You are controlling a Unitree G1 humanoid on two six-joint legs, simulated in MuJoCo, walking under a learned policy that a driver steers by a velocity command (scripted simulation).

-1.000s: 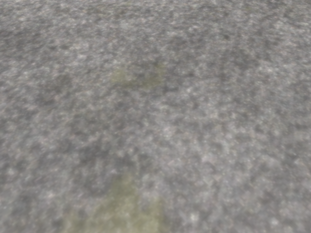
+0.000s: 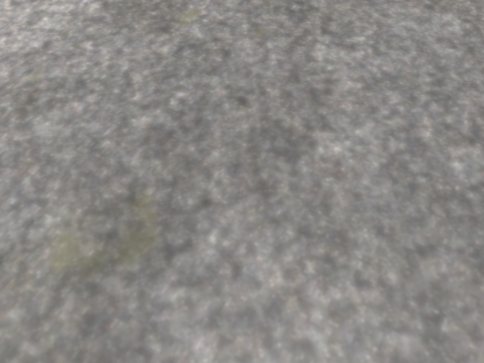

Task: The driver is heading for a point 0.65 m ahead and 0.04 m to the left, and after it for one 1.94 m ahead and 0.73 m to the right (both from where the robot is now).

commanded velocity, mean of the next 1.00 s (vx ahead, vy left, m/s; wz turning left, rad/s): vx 0.04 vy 0.00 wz -0.14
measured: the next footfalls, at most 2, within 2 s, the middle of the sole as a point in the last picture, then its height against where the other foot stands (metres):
left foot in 0.40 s outside the picture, level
left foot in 1.82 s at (210, 308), level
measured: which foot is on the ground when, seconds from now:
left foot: up 0.00-0.38, down 0.40-1.00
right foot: down 0.00-1.00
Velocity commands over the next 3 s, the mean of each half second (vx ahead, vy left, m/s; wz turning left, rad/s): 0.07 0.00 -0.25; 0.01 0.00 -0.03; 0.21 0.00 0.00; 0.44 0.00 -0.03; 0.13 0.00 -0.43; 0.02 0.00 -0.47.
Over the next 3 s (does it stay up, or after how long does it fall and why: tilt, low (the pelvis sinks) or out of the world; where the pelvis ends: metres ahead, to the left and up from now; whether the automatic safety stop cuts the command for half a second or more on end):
stays up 0.64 0.03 0.03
